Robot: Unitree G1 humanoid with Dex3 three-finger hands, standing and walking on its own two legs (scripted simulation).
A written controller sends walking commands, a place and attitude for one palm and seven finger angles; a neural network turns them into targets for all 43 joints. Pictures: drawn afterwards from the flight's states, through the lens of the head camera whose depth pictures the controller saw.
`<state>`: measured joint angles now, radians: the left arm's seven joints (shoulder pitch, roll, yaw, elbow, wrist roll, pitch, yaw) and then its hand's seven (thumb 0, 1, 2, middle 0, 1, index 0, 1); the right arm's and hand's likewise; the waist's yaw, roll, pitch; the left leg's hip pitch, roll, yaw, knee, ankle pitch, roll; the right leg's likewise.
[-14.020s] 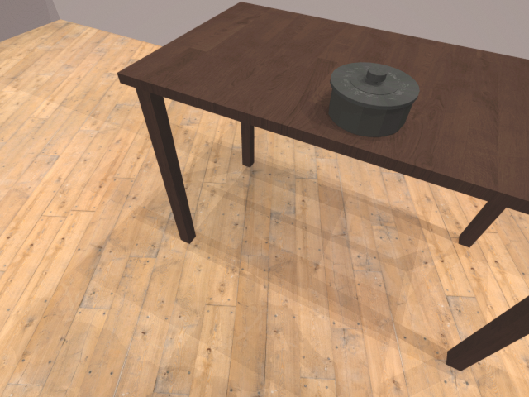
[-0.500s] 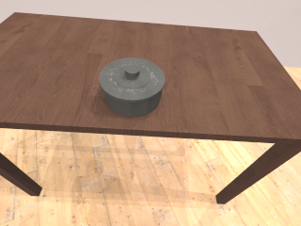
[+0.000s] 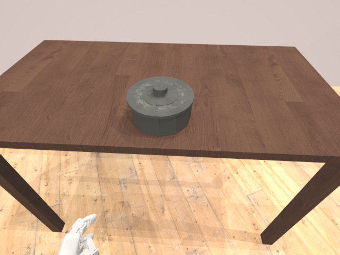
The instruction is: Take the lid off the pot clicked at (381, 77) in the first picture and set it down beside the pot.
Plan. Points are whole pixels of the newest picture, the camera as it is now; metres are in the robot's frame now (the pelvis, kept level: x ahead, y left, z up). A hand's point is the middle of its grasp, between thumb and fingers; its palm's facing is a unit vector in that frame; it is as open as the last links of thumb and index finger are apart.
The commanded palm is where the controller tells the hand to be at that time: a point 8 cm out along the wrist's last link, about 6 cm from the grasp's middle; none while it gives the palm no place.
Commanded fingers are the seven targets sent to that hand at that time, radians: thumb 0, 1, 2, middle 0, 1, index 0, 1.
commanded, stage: lift the closed hand beside the body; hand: left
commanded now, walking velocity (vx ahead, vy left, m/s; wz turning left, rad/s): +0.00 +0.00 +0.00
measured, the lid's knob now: (160, 88) +0.51 +0.07 +0.15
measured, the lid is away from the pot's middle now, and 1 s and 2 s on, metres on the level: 0.00 0.00 0.00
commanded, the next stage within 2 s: raise the hand higher, near the body in 0.44 s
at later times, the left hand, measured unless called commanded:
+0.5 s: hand (82, 243) +0.13 +0.17 +0.07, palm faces +0.34 -0.86 -0.37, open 3.1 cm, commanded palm +0.08 +0.21 +0.11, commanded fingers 0.00 0.90 0.90 -1.30 -1.50 -1.30 -1.50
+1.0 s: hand (84, 206) +0.17 +0.16 +0.14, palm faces +0.37 -0.79 -0.49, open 3.1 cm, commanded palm +0.11 +0.20 +0.17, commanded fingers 0.00 0.90 0.90 -1.30 -1.50 -1.30 -1.50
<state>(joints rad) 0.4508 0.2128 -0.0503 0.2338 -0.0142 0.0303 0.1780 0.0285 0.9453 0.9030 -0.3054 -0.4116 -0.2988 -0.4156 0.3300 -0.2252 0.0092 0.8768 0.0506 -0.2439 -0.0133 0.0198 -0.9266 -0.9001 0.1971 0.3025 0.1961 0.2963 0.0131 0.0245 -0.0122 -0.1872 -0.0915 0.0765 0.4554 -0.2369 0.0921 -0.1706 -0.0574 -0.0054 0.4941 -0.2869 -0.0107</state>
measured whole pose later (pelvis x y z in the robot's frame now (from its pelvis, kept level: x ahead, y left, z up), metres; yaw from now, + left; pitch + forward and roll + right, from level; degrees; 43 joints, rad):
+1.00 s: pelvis +0.02 -0.09 +0.01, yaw +0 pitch -3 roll +0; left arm 0.69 0.34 0.30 -0.47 -0.05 -0.13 0.08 0.02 0.89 0.90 -1.30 -1.49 -1.30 -1.50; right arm 0.16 -0.23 -0.04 0.63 0.02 -0.16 -0.09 0.01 -0.90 -0.90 0.20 0.30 0.19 0.30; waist 0.08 0.07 0.01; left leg -0.13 0.03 0.03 0.43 -0.25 -0.01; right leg -0.07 0.06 -0.05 0.39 -0.26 -0.07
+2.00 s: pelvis -0.03 -0.04 +0.00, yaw +2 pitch -2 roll -1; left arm 0.06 0.73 0.10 -0.40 0.70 0.12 -0.28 0.00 0.23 1.33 -1.14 -0.77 -1.13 -0.77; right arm 0.08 -0.27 0.05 0.55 0.06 0.06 0.01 0.01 -0.90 -0.90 0.20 0.30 0.20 0.30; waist 0.10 0.13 0.00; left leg -0.24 -0.05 0.03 0.47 -0.19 0.06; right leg -0.20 -0.02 -0.06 0.47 -0.23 0.00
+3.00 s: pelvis -0.03 -0.06 +0.00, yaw +2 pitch -2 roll +1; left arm -0.48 0.64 -0.09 -0.01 0.75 0.20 -0.47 0.00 -0.39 1.72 -0.89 -0.08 -0.89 -0.08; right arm 0.10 -0.31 0.04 0.56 0.08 0.07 0.03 0.01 -0.90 -0.90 0.20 0.30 0.19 0.30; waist 0.05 0.14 0.01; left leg -0.26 -0.04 0.03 0.46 -0.18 0.04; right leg -0.24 -0.01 -0.06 0.52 -0.25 -0.03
